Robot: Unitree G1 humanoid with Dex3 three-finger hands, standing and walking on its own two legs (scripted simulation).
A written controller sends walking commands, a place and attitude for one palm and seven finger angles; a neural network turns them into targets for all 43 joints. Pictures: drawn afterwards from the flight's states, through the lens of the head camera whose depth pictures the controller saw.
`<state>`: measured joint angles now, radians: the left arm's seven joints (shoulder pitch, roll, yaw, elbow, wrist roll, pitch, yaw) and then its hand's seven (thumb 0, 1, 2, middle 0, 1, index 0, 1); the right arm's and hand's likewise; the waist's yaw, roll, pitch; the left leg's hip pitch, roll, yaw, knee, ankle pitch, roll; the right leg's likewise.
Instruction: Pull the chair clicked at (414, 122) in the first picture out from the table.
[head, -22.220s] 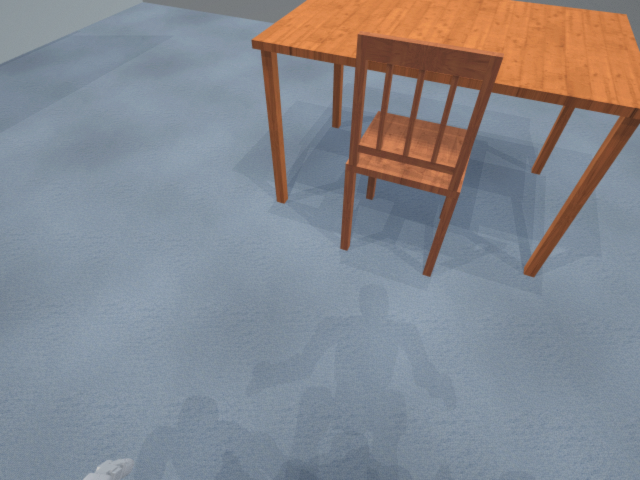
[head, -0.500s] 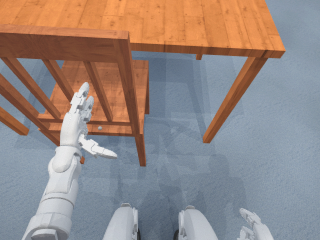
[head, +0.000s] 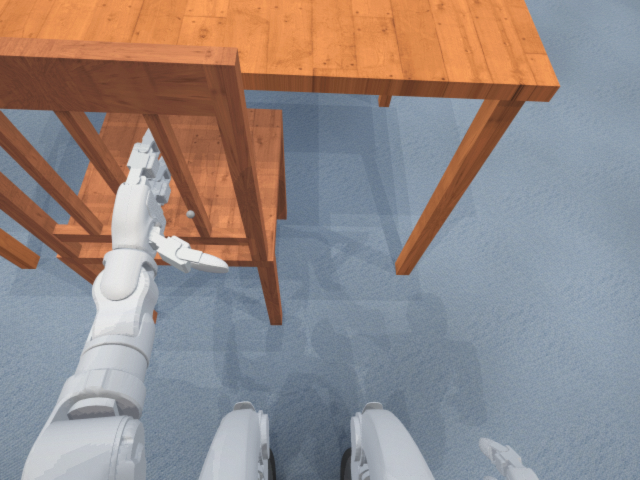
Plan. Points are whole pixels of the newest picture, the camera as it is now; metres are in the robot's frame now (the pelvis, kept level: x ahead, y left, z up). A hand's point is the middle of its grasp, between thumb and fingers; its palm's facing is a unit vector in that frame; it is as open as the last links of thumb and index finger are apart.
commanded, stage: push the fingers through the gap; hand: left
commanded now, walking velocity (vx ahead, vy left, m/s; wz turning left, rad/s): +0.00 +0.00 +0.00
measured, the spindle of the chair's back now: (117, 181) +0.49 +0.26 +0.01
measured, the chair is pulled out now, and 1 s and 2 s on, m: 0.00 0.00 0.01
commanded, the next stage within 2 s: hook a spindle and tug to test in 0.60 s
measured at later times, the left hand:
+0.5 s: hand (198, 201) +0.45 +0.14 +0.03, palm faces -0.04 -1.00 -0.04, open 16.9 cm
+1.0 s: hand (201, 199) +0.46 +0.14 +0.03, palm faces -0.03 -1.00 -0.03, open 15.9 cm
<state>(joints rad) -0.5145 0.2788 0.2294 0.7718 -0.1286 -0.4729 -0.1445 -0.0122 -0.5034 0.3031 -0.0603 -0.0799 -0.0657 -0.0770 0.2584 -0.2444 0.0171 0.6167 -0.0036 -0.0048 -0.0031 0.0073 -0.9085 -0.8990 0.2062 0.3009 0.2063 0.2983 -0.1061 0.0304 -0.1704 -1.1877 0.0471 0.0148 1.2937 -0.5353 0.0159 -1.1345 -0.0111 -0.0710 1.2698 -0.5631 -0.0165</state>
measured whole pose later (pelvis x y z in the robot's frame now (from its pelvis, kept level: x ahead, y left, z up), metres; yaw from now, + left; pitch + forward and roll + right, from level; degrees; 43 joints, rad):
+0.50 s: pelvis +0.00 +0.01 +0.00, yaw -1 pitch +26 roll -2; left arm -0.61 0.29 0.26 0.88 -0.11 -0.49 -0.14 -0.01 -0.50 0.30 -0.06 -0.08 -0.06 -0.08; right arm 0.29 -0.25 0.01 0.62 -0.01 0.04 0.02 0.01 -0.91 -0.90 0.21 0.30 0.21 0.30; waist -0.12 0.04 -0.17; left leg -1.20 0.05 0.02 1.29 -0.53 0.02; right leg -1.15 -0.01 -0.06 1.26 -0.55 -0.01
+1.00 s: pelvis +0.00 +0.00 +0.00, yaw -1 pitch +26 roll -2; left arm -0.62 0.28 0.25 0.88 -0.10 -0.51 -0.12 -0.01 -0.50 0.30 -0.18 -0.47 -0.19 -0.46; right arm 0.27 -0.24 0.01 0.61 -0.02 0.05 0.02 0.01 -0.91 -0.90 0.21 0.30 0.21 0.30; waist -0.13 0.03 -0.17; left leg -1.21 0.05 0.02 1.29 -0.54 0.02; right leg -1.16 -0.01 -0.06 1.26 -0.56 -0.01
